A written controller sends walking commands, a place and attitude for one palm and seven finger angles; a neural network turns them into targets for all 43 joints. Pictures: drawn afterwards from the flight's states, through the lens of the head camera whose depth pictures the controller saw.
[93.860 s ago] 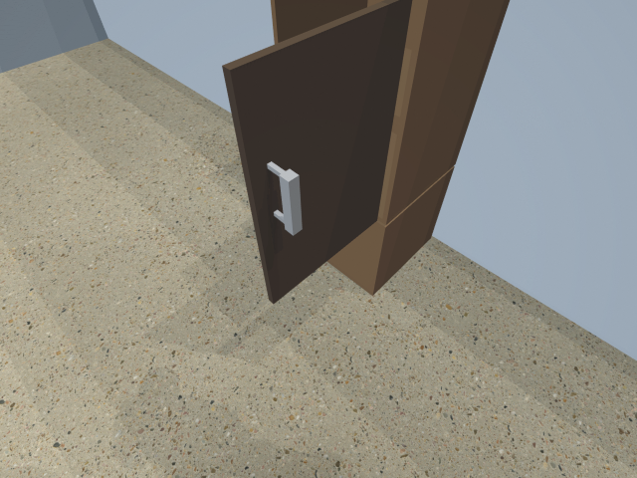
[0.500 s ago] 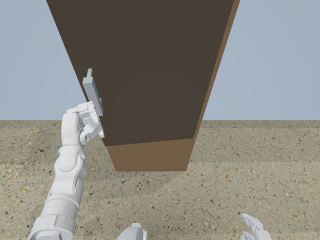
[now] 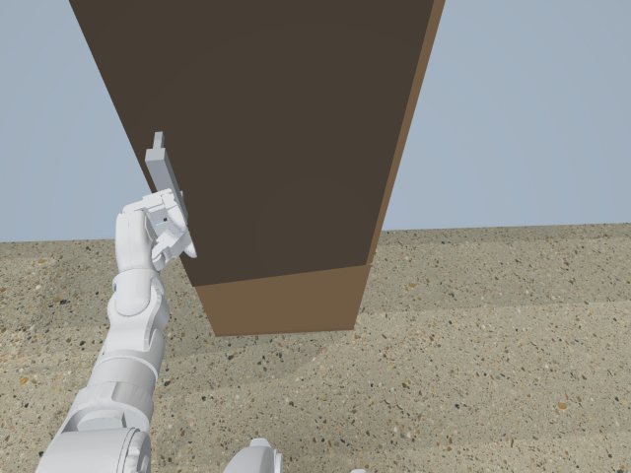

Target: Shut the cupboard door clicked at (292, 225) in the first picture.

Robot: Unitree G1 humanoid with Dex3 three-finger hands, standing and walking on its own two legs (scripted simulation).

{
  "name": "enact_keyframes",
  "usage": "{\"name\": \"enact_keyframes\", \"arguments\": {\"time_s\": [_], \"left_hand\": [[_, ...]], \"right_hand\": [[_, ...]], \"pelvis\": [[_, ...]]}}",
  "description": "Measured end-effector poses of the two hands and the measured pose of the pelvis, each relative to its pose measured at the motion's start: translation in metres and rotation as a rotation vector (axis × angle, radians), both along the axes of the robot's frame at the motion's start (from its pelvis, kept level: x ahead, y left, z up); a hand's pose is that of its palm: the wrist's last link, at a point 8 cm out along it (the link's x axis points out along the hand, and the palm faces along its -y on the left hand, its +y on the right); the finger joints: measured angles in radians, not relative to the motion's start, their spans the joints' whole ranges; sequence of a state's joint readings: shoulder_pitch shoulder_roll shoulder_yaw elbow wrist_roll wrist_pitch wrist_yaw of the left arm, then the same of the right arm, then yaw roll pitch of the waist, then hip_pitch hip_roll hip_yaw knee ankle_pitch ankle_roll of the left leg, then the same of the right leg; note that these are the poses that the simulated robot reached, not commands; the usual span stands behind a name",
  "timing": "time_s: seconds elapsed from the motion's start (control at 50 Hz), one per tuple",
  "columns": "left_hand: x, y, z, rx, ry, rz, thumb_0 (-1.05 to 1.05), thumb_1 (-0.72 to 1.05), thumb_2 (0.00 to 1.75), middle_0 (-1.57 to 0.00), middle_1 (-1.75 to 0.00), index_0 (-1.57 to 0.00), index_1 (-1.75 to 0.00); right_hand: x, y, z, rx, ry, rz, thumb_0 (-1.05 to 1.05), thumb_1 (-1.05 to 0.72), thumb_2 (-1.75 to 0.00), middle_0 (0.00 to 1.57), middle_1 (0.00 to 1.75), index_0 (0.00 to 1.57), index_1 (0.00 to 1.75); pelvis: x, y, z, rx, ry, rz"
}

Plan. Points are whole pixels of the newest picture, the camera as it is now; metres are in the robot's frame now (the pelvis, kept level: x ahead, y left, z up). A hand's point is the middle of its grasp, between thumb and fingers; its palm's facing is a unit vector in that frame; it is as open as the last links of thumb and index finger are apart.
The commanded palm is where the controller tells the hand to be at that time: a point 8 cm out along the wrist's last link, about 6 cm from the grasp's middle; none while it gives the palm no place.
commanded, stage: push the door shut along its arc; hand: left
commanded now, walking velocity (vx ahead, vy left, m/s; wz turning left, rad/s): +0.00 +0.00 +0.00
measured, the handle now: (169, 180) +0.51 +0.22 +0.07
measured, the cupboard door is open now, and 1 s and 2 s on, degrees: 6 0 0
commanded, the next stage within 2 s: pull the fist back off the door in 0.84 s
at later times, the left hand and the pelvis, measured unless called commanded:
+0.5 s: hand (190, 204) +0.46 +0.18 +0.07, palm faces +0.10 -0.99 -0.02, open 3.2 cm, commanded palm +0.44 +0.22 +0.07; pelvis +0.00 +0.00 -0.01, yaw +0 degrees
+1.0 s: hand (190, 194) +0.48 +0.18 +0.07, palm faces +0.04 -1.00 -0.01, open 3.4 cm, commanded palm +0.49 +0.20 +0.07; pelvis -0.02 +0.00 -0.03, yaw +2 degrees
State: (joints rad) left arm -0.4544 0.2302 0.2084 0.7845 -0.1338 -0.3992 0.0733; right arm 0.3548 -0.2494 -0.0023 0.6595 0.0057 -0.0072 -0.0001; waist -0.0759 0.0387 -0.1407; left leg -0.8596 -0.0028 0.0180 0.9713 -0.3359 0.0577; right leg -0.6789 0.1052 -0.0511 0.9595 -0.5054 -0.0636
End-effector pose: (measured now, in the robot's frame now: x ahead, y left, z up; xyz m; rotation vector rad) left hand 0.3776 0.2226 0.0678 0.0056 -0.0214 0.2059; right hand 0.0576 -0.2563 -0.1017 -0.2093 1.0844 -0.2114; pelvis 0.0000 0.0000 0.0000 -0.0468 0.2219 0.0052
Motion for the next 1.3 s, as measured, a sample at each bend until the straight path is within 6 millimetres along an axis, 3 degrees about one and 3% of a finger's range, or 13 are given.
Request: {"name": "enact_keyframes", "arguments": {"time_s": [0.18, 0.32, 0.62, 0.76, 0.98, 1.12, 1.22, 1.3], "left_hand": [[0.011, -0.012, 0.002, 0.003, -0.008, -0.036, 0.02, 0.90, 0.90, -1.31, -1.50, -1.30, -1.50], [0.031, 0.001, -0.001, 0.010, 0.009, -0.030, 0.02, 0.89, 0.90, -1.31, -1.50, -1.30, -1.50], [0.074, 0.007, 0.003, 0.012, 0.032, -0.120, 0.03, 0.89, 0.90, -1.32, -1.50, -1.32, -1.50], [0.076, 0.010, 0.002, 0.023, 0.022, -0.150, 0.02, 0.90, 0.90, -1.37, -1.50, -1.36, -1.50], [0.079, 0.013, 0.003, 0.012, 0.032, -0.190, 0.02, 0.90, 0.90, -1.43, -1.50, -1.44, -1.50], [0.074, -0.002, 0.000, -0.067, 0.023, 0.052, 0.02, 0.90, 0.90, -1.41, -1.50, -1.46, -1.50], [0.077, -0.013, 0.003, 0.066, 0.027, 0.012, 0.02, 0.90, 0.90, -1.38, -1.50, -1.39, -1.50], [0.080, -0.026, 0.006, 0.017, 0.022, -0.021, 0.02, 0.90, 0.90, -1.35, -1.50, -1.35, -1.50]], "right_hand": [[0.009, 0.001, -0.001, 0.000, -0.023, 0.012, 0.01, -0.91, -0.90, 0.20, 0.30, 0.20, 0.30], [0.011, 0.001, -0.001, -0.010, -0.020, 0.006, 0.01, -0.90, -0.90, 0.21, 0.30, 0.20, 0.30], [-0.025, -0.003, -0.011, -0.026, 0.132, -0.041, 0.01, -0.91, -0.90, 0.21, 0.30, 0.20, 0.30], [-0.041, -0.004, -0.014, -0.032, 0.190, -0.035, 0.01, -0.91, -0.90, 0.21, 0.30, 0.20, 0.30], [-0.053, -0.010, -0.012, -0.089, 0.159, -0.011, 0.01, -0.90, -0.90, 0.21, 0.30, 0.20, 0.30], [-0.062, -0.006, -0.014, -0.075, 0.139, 0.022, 0.01, -0.91, -0.90, 0.21, 0.30, 0.20, 0.30], [-0.076, -0.001, -0.017, -0.038, 0.141, 0.001, 0.00, -0.90, -0.90, 0.21, 0.30, 0.20, 0.30], [-0.090, 0.004, -0.019, -0.009, 0.174, -0.036, 0.00, -0.90, -0.90, 0.21, 0.30, 0.20, 0.30]], "pelvis": [[-0.003, 0.001, -0.002, 0.000, 0.009, 0.001], [-0.002, -0.001, -0.005, -0.002, 0.025, 0.001], [0.005, 0.002, -0.011, -0.015, 0.079, 0.011], [0.002, 0.003, -0.014, -0.024, 0.091, 0.024], [-0.018, 0.001, -0.025, -0.046, 0.109, 0.041], [-0.029, 0.002, -0.028, -0.044, 0.118, 0.039], [-0.032, 0.001, -0.029, -0.043, 0.113, 0.030], [-0.030, 0.001, -0.025, -0.035, 0.106, 0.015]]}}
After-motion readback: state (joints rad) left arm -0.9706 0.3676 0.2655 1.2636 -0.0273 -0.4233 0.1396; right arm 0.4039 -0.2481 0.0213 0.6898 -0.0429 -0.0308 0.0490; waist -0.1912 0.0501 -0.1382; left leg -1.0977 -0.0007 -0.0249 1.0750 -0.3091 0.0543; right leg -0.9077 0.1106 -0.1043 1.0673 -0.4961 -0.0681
